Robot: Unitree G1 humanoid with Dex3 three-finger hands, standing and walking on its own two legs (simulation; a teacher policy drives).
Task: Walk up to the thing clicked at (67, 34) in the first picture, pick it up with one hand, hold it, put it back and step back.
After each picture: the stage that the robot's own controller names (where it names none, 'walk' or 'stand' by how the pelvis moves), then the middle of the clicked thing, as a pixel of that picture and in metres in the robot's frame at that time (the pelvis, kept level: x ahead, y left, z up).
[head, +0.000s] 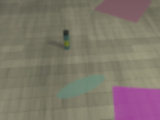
stand; (66, 40) +1.42 +0.24 -0.66
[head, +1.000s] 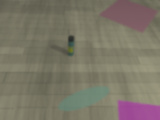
walk; (71, 46) +1.30 +0.13 -0.64
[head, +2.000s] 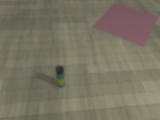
walk; (60, 77) +0.83 +0.19 -0.64
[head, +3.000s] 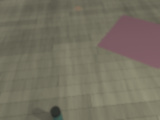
walk; (57, 118) +0.51 +0.23 -0.63
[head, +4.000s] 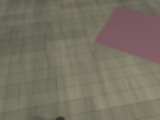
stand; out of the picture +0.37 +0.19 -0.62
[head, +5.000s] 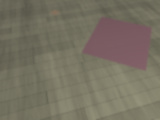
stand; out of the picture +0.32 +0.21 -0.65
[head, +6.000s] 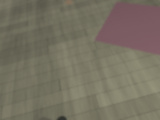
walk; out of the picture +0.38 +0.25 -0.63
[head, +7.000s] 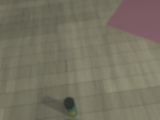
walk; (71, 107) +0.43 +0.15 -0.59
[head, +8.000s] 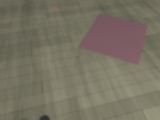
stand; out of the picture +0.43 +0.28 -0.65
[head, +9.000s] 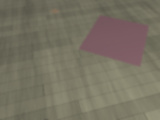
stand; out of the picture +0.41 +0.28 -0.66
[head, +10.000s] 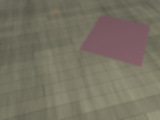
stand; out of the picture +0.40 +0.29 -0.66
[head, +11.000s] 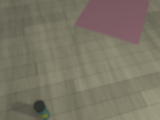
go down; (42, 110) +0.42 +0.29 -0.61
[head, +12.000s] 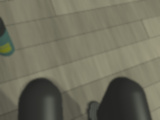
go down; (0, 39) +0.47 +0.32 -0.23
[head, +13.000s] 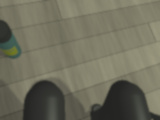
close in; (7, 42) +0.47 +0.31 -0.25
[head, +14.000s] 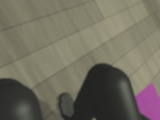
close in; out of the picture +0.45 +0.36 -0.16
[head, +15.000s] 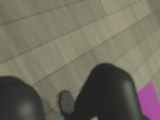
lift; out of the picture +0.42 +0.34 -0.16
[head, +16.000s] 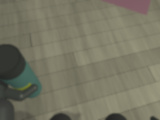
lift; (21, 77) +0.34 +0.21 +0.03
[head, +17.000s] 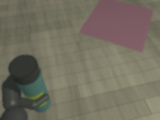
hold; (34, 88) +0.32 +0.19 +0.04
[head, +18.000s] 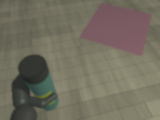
hold; (42, 87) +0.32 +0.16 +0.04
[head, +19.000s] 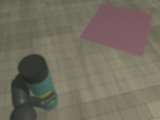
hold; (42, 87) +0.32 +0.16 +0.04
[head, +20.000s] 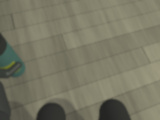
crouch; (4, 57) +0.42 +0.25 -0.04
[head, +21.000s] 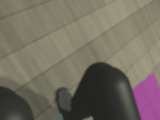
lower; out of the picture +0.45 +0.33 -0.18
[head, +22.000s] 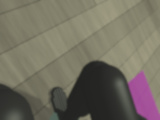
lower; out of the picture +0.45 +0.35 -0.17
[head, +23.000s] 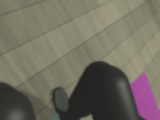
lower; out of the picture +0.45 +0.35 -0.17
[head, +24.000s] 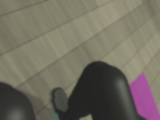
lower; out of the picture +0.45 +0.35 -0.17
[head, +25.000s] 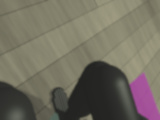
loosen; out of the picture +0.44 +0.36 -0.17
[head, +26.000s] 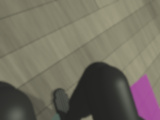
withdraw; out of the picture +0.45 +0.35 -0.17
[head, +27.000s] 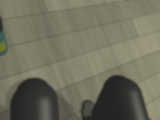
stand; out of the picture +0.46 +0.31 -0.21
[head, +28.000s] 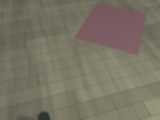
stand; out of the picture +0.42 +0.24 -0.58
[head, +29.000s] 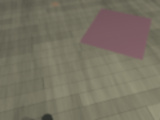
stand; out of the picture +0.42 +0.25 -0.60
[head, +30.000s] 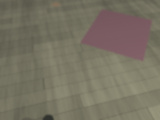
stand; out of the picture +0.41 +0.24 -0.60
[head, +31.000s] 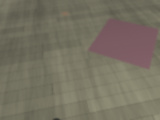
stand; out of the picture +0.43 +0.23 -0.66
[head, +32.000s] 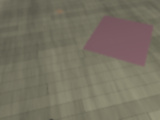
stand; out of the picture +0.41 +0.26 -0.66
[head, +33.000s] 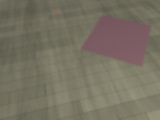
walk; out of the picture +0.40 +0.27 -0.66
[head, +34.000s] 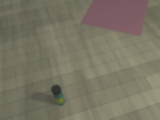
walk; (58, 95) +0.57 +0.25 -0.63
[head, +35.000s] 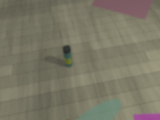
walk; (67, 57) +0.94 +0.19 -0.63
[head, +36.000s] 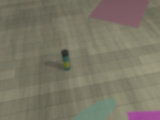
stand; (66, 60) +1.06 +0.24 -0.63
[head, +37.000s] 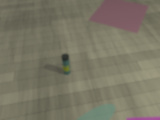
stand; (66, 64) +1.03 +0.21 -0.66
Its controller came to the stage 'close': yes
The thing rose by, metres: 0.70
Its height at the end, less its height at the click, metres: +0.00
